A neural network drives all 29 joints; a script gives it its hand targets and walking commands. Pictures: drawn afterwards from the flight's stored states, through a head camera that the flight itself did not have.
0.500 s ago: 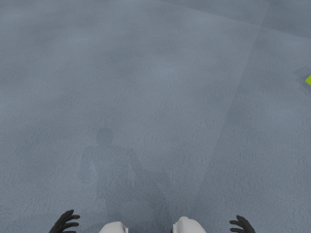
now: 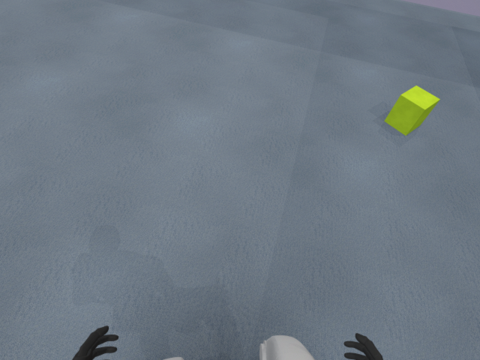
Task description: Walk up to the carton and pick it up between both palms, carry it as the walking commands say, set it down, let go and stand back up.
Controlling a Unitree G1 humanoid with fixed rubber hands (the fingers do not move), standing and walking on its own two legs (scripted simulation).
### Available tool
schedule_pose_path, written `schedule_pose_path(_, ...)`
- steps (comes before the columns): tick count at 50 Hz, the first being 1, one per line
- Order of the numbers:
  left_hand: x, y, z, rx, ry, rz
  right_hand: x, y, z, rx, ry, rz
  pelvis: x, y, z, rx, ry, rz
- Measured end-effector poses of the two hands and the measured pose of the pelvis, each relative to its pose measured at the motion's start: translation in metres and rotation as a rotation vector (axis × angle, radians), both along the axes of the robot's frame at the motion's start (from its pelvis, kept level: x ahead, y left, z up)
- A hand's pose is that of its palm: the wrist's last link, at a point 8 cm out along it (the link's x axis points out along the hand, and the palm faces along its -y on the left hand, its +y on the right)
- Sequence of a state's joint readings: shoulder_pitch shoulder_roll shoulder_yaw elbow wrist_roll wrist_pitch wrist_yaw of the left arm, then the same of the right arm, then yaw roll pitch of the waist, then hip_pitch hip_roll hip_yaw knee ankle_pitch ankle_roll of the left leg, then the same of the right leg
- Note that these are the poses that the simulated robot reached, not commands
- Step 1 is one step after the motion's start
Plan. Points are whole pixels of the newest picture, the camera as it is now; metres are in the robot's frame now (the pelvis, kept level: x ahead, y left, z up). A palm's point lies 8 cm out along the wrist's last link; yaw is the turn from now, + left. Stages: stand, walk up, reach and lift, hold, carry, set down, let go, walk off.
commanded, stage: walk up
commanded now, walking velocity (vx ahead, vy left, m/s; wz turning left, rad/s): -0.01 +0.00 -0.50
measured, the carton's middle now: (411, 110) +1.61 -1.13 -0.65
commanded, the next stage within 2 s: none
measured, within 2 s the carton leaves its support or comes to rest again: neither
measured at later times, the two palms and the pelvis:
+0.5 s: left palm (125, 346) +0.15 +0.19 -0.12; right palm out of the picture +0.08 -0.31 -0.10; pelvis +0.00 -0.04 +0.00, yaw -12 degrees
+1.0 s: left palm (143, 304) +0.22 +0.18 -0.11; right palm out of the picture +0.12 -0.34 -0.12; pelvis +0.07 -0.06 +0.00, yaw -21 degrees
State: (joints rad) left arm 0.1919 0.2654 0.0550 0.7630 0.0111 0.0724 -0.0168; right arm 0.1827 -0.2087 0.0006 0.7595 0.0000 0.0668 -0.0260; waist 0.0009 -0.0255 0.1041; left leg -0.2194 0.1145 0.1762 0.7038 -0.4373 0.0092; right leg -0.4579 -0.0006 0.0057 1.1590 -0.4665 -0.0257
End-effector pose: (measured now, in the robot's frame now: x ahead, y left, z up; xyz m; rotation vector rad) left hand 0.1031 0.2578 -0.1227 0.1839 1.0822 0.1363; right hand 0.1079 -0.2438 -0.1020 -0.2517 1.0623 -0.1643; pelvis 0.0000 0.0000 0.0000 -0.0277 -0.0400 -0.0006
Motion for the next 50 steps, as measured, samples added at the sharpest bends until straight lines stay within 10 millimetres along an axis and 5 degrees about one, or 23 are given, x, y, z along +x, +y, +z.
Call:
schedule_pose_path(10, 0.027, -0.044, 0.012, 0.091, 0.035, -0.143, -0.047, -0.054, -0.033, 0.048, 0.101, -0.101, 0.003, -0.038, -0.006, 0.062, 0.053, -0.11)
schedule_pose_path(21, 0.031, -0.052, 0.01, 0.092, 0.037, -0.189, -0.005, -0.065, -0.01, 0.021, -0.041, -0.105, -0.004, -0.039, -0.002, 0.028, 0.057, -0.156)
schedule_pose_path(29, 0.063, -0.08, 0.011, 0.042, 0.019, -0.286, -0.057, -0.071, 0.0, 0.013, -0.005, -0.228, 0.003, -0.046, 0.005, 0.011, 0.014, -0.258)
schedule_pose_path(38, 0.1, -0.106, 0.018, 0.162, 0.006, -0.372, -0.096, -0.096, -0.042, 0.082, 0.087, -0.317, 0.019, -0.068, -0.011, 0.08, 0.035, -0.359)
schedule_pose_path(43, 0.095, -0.095, 0.026, 0.201, 0.079, -0.35, -0.066, -0.099, -0.033, 0.099, 0.084, -0.302, 0.036, -0.069, 0.0, 0.085, 0.075, -0.357)
schedule_pose_path(50, 0.113, -0.081, 0.01, 0.167, 0.129, -0.336, 0.016, -0.098, -0.016, 0.063, -0.03, -0.279, 0.074, -0.058, -0.002, 0.063, 0.089, -0.363)
